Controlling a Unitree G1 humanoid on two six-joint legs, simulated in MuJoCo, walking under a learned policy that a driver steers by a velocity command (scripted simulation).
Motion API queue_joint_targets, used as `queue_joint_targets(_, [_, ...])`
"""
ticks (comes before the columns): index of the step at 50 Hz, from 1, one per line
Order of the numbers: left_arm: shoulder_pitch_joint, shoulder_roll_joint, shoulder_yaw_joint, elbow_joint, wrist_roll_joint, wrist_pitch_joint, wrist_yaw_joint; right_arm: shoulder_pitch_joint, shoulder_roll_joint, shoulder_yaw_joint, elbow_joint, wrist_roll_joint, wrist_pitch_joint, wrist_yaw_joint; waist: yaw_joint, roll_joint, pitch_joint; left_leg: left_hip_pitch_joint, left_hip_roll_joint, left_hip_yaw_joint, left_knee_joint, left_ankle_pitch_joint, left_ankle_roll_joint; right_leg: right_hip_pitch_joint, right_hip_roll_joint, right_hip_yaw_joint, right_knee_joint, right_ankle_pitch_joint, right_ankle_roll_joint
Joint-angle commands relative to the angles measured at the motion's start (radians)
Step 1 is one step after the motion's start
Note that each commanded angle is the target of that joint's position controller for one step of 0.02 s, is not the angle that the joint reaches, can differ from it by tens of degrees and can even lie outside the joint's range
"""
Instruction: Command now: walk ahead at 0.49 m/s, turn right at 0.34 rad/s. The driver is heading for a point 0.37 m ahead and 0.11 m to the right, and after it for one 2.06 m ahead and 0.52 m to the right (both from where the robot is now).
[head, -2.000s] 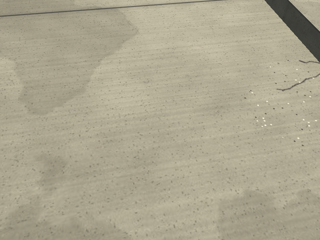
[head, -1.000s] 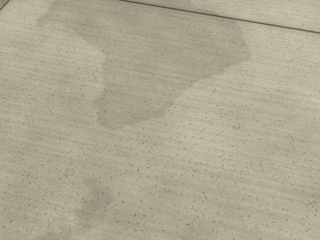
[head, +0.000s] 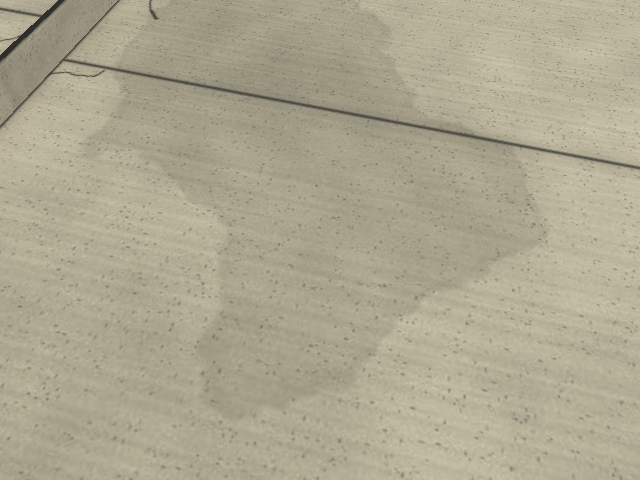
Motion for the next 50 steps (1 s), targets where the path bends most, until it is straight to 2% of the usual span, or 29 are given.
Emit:
queue_joint_targets(1, [0.033, 0.031, 0.012, -0.04, 0.007, 0.02, -0.017, 0.064, -0.089, -0.017, -0.011, 0.012, -0.035, -0.006, 0.007, 0.11, 0.013, 0.058, 0.278, -0.178, -0.252, 0.173, 0.068, -0.138, -0.048, 0.024, 0.006, 0.084, 0.008])
queue_joint_targets(6, [-0.166, 0.017, 0.0, -0.116, 0.004, 0.02, -0.034, 0.12, -0.078, -0.011, 0.018, 0.009, -0.038, -0.013, -0.013, 0.096, 0.057, 0.086, 0.241, -0.027, -0.257, 0.314, 0.056, -0.221, -0.043, -0.027, -0.209, 0.275, 0.024])
queue_joint_targets(11, [-0.323, 0.014, -0.018, -0.182, 0.008, 0.017, -0.047, 0.205, -0.114, -0.015, 0.053, 0.008, -0.03, -0.03, -0.052, 0.088, 0.071, 0.205, 0.272, 0.055, -0.218, 0.504, 0.038, -0.162, -0.005, -0.132, -0.443, 0.304, -0.014])
queue_joint_targets(13, [-0.314, 0.03, -0.013, -0.188, 0.011, 0.018, -0.045, 0.211, -0.133, -0.018, 0.06, 0.005, -0.019, -0.037, -0.035, 0.1, 0.047, 0.282, 0.286, 0.087, -0.131, 0.741, 0.027, -0.115, 0.036, -0.162, -0.479, 0.228, -0.048])
queue_joint_targets(15, [-0.238, 0.055, -0.002, -0.172, 0.013, 0.021, -0.036, 0.201, -0.164, -0.026, 0.059, 0.001, -0.004, -0.046, 0.005, 0.135, -0.012, 0.333, 0.297, 0.11, 0.034, 1.005, 0.024, -0.015, 0.101, -0.194, -0.482, 0.107, -0.092])
queue_joint_targets(16, [-0.157, 0.075, 0.009, -0.151, 0.014, 0.018, -0.032, 0.195, -0.179, -0.031, 0.055, -0.002, 0.008, -0.045, 0.039, 0.139, -0.06, 0.327, 0.302, 0.112, 0.179, 1.034, 0.028, 0.075, 0.131, -0.193, -0.505, 0.056, -0.118])
queue_joint_targets(17, [-0.032, 0.104, 0.026, -0.113, 0.019, 0.01, -0.025, 0.187, -0.188, -0.034, 0.046, 0.001, 0.018, -0.041, 0.095, 0.115, -0.128, 0.255, 0.294, 0.12, 0.384, 0.924, 0.018, 0.247, 0.154, -0.171, -0.581, 0.064, -0.149])
queue_joint_targets(18, [0.102, 0.186, 0.056, -0.082, 0.032, 0.008, -0.009, 0.179, -0.17, -0.03, 0.017, 0.003, 0.017, -0.034, 0.154, 0.025, -0.213, 0.05, 0.26, 0.126, 0.69, 0.598, -0.01, 0.479, 0.016, 0.034, -0.64, -0.026, -0.206])
queue_joint_targets(19, [0.043, 0.29, 0.082, -0.111, 0.014, 0.02, -0.002, 0.195, -0.071, -0.016, -0.06, 0.018, 0.007, -0.011, 0.066, -0.238, -0.286, -0.421, 0.01, 0.056, 1.093, -0.329, -0.078, 0.773, -0.276, 0.622, -0.745, 0.002, -0.376])
queue_joint_targets(20, [0.066, 0.28, 0.08, -0.117, -0.007, 0.034, 0.002, 0.073, -0.15, -0.027, -0.092, 0.008, -0.008, -0.004, 0.113, -0.041, -0.281, -0.55, 0.022, -0.158, 1.14, -0.287, -0.07, 0.755, -0.287, 0.687, -0.832, 0.042, -0.387])
queue_joint_targets(21, [0.01, 0.238, 0.068, -0.11, -0.011, 0.034, 0.013, 0.021, -0.13, -0.019, -0.114, 0.017, -0.023, 0.0, 0.08, 0.008, -0.154, -0.587, 0.086, -0.185, 1.074, -0.191, -0.061, 0.646, -0.275, 0.543, -0.847, 0.089, -0.349])
queue_joint_targets(22, [-0.03, 0.181, 0.054, -0.105, -0.015, 0.028, 0.014, 0.042, -0.129, -0.018, -0.104, 0.019, -0.03, -0.002, 0.027, 0.08, -0.063, -0.525, 0.124, -0.178, 0.953, -0.139, -0.061, 0.492, -0.232, 0.449, -0.869, 0.206, -0.297])
queue_joint_targets(23, [-0.065, 0.155, 0.045, -0.106, -0.017, 0.017, 0.018, 0.039, -0.125, -0.019, -0.104, 0.003, -0.017, -0.005, -0.011, 0.093, -0.03, -0.463, 0.148, -0.186, 0.874, -0.132, -0.071, 0.401, -0.174, 0.369, -0.875, 0.297, -0.258])
queue_joint_targets(24, [-0.09, 0.139, 0.038, -0.114, -0.02, 0.008, 0.021, 0.069, -0.117, -0.017, -0.096, -0.016, 0.004, -0.004, -0.039, 0.083, -0.032, -0.397, 0.153, -0.184, 0.833, -0.127, -0.085, 0.343, -0.134, 0.309, -0.884, 0.362, -0.242])
queue_joint_targets(25, [-0.086, 0.138, 0.034, -0.114, -0.024, -0.004, 0.019, 0.081, -0.111, -0.016, -0.096, -0.025, 0.024, -0.001, -0.049, 0.069, -0.042, -0.367, 0.153, -0.18, 0.798, -0.129, -0.097, 0.316, -0.113, 0.282, -0.887, 0.41, -0.238])
queue_joint_targets(28, [-0.036, 0.18, 0.043, -0.105, -0.025, -0.022, 0.013, 0.025, -0.096, -0.012, -0.129, -0.026, 0.052, 0.008, -0.046, 0.039, -0.03, -0.39, 0.151, -0.15, 0.681, -0.064, -0.128, 0.276, -0.068, 0.241, -0.906, 0.442, -0.226])
queue_joint_targets(31, [0.027, 0.176, 0.04, -0.097, -0.024, -0.021, 0.01, -0.096, -0.099, -0.01, -0.171, -0.021, 0.056, 0.012, -0.001, 0.004, -0.003, -0.459, 0.15, -0.136, 0.526, 0.068, -0.14, 0.317, -0.049, 0.232, -0.921, 0.429, -0.185])
queue_joint_targets(34, [0.092, 0.165, 0.033, -0.079, -0.023, -0.024, 0.012, -0.181, -0.094, -0.003, -0.196, -0.016, 0.052, 0.019, 0.043, -0.017, -0.006, -0.474, 0.135, -0.128, 0.4, 0.171, -0.124, 0.401, -0.048, 0.217, -0.907, 0.492, -0.145])
queue_joint_targets(39, [0.157, 0.171, 0.023, -0.057, -0.008, -0.027, 0.027, -0.302, -0.1, 0.007, -0.243, -0.007, 0.036, 0.029, 0.086, -0.031, 0.019, -0.47, 0.091, -0.105, 0.247, 0.175, -0.076, 0.532, -0.092, 0.23, -0.869, 0.583, -0.136])
queue_joint_targets(41, [0.133, 0.188, 0.024, -0.056, -0.003, -0.029, 0.034, -0.269, -0.117, 0.002, -0.244, -0.005, 0.029, 0.029, 0.052, -0.043, 0.023, -0.389, 0.07, -0.107, 0.188, 0.117, -0.041, 0.543, -0.116, 0.232, -0.838, 0.666, -0.118])
queue_joint_targets(42, [0.107, 0.198, 0.024, -0.059, -0.003, -0.032, 0.036, -0.204, -0.13, -0.004, -0.226, -0.004, 0.025, 0.024, 0.016, -0.05, 0.007, -0.289, 0.043, -0.1, 0.16, 0.076, -0.022, 0.53, -0.114, 0.217, -0.792, 0.782, -0.099])
queue_joint_targets(43, [0.093, 0.209, 0.025, -0.058, 0.0, -0.034, 0.035, -0.105, -0.152, -0.015, -0.195, -0.001, 0.021, 0.015, -0.027, -0.052, -0.041, -0.163, 0.007, -0.087, 0.142, 0.034, -0.003, 0.524, -0.101, 0.202, -0.693, 0.913, -0.085])
queue_joint_targets(44, [0.076, 0.21, 0.024, -0.057, -0.001, -0.036, 0.03, 0.049, -0.171, -0.026, -0.148, -0.004, 0.012, 0.003, -0.103, -0.016, -0.119, 0.029, 0.005, -0.087, 0.081, 0.069, 0.023, 0.478, -0.058, 0.158, -0.512, 0.914, -0.068])
queue_joint_targets(45, [0.079, 0.167, 0.01, -0.081, -0.008, -0.042, 0.025, 0.214, -0.232, -0.042, -0.123, -0.025, 0.004, -0.013, -0.163, 0.059, -0.24, 0.276, 0.188, -0.282, 0.069, -0.036, 0.071, 0.312, -0.008, 0.126, -0.247, 0.644, -0.052])
queue_joint_targets(46, [0.221, 0.076, -0.005, -0.088, -0.046, -0.041, 0.019, 0.27, -0.342, -0.071, -0.109, -0.04, 0.01, -0.011, -0.105, 0.308, -0.357, 0.52, 0.46, -0.779, -0.021, -0.09, 0.222, -0.017, 0.187, 0.039, 0.114, -0.083, -0.002])
queue_joint_targets(47, [0.175, 0.162, 0.007, -0.073, -0.01, -0.038, 0.025, 0.199, -0.26, -0.057, -0.107, -0.004, 0.024, 0.002, -0.088, 0.182, -0.285, 0.433, 0.441, -0.898, -0.111, -0.179, 0.221, -0.129, 0.154, 0.111, 0.202, -0.192, -0.017])
queue_joint_targets(48, [0.089, 0.163, 0.01, -0.09, -0.005, -0.036, 0.02, 0.095, -0.192, -0.041, -0.126, 0.006, 0.024, 0.006, -0.059, 0.098, -0.123, 0.284, 0.402, -0.71, -0.118, -0.185, 0.199, -0.156, 0.097, 0.112, 0.192, -0.105, -0.016])
queue_joint_targets(49, [0.033, 0.144, 0.002, -0.103, -0.004, -0.038, 0.013, 0.048, -0.144, -0.028, -0.125, 0.001, 0.018, 0.01, -0.049, 0.048, -0.063, 0.183, 0.349, -0.587, -0.143, -0.085, 0.172, -0.139, 0.061, 0.101, 0.138, -0.048, -0.014])
queue_joint_targets(50, [0.015, 0.132, 0.001, -0.107, 0.0, -0.031, 0.007, 0.043, -0.125, -0.021, -0.113, -0.001, 0.012, 0.008, -0.03, 0.07, -0.031, 0.123, 0.302, -0.49, -0.161, 0.008, 0.143, -0.115, 0.034, 0.087, 0.088, -0.03, -0.01])
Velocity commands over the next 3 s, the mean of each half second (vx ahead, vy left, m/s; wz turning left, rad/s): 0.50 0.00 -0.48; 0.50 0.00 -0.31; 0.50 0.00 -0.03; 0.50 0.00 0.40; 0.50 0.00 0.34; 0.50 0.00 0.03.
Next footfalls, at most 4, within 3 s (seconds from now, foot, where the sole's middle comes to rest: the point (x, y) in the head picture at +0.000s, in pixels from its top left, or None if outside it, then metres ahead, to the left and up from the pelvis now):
0.36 right None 0.33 -0.11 -0.78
0.90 left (358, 387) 0.69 -0.06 -0.78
1.42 right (480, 329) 0.85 -0.36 -0.78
1.98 left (438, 228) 1.17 -0.29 -0.78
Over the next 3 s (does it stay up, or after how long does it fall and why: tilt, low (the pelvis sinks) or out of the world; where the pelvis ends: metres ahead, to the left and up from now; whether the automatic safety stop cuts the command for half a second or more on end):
stays up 1.57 -0.38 -0.01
